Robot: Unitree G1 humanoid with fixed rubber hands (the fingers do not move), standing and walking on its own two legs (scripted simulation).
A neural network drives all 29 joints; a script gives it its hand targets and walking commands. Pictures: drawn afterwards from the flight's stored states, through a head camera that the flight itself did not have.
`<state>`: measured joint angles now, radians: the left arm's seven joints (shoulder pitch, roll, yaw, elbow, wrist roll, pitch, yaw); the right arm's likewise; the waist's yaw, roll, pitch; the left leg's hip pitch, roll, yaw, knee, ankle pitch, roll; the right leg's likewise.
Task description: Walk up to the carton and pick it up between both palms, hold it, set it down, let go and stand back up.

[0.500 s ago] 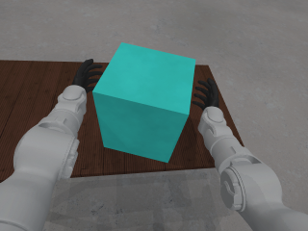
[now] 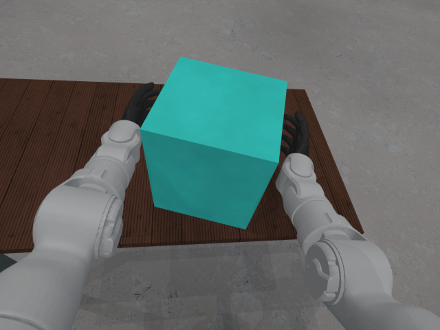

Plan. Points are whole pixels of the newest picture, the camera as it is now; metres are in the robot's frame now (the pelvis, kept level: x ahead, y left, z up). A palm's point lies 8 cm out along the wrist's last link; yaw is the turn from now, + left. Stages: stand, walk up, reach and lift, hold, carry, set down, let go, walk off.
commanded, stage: reach and lift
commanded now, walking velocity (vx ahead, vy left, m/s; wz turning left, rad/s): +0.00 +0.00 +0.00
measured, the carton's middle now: (215, 149) +0.46 -0.03 +0.04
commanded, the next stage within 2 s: none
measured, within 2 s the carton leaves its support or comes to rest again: leaves its support in 1.50 s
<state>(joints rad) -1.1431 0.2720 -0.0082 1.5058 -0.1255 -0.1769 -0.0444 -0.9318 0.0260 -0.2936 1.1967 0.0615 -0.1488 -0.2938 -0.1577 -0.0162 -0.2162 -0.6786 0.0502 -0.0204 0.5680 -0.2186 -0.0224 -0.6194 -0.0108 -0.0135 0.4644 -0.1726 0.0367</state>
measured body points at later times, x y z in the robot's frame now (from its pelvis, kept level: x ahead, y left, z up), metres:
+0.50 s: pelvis +0.03 +0.00 +0.02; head +0.08 +0.03 +0.47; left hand +0.49 +0.13 +0.09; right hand +0.41 -0.17 +0.07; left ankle +0.02 +0.13 -0.73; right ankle +0.01 -0.15 -0.73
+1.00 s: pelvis +0.03 +0.00 +0.02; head +0.08 +0.03 +0.47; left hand +0.49 +0.13 +0.09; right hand +0.41 -0.17 +0.07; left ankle +0.02 +0.13 -0.73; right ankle +0.01 -0.15 -0.73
